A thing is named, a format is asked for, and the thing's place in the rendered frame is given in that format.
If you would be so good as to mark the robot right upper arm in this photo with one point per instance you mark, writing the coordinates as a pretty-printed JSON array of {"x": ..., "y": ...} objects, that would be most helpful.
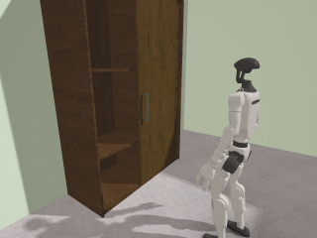
[{"x": 258, "y": 116}]

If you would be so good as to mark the robot left upper arm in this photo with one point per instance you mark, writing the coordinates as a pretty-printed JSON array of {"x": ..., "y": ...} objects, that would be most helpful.
[{"x": 235, "y": 101}]

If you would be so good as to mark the robot right foot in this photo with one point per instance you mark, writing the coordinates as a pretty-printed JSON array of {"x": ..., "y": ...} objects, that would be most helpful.
[{"x": 233, "y": 226}]

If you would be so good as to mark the robot left hand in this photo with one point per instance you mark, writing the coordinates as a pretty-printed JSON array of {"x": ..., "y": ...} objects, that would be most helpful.
[{"x": 206, "y": 172}]

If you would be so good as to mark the robot left forearm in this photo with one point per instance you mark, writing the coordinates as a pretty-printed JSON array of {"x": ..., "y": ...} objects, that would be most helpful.
[{"x": 223, "y": 147}]

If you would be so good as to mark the robot left shin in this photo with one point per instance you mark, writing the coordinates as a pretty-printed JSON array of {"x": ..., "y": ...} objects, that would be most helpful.
[{"x": 220, "y": 216}]

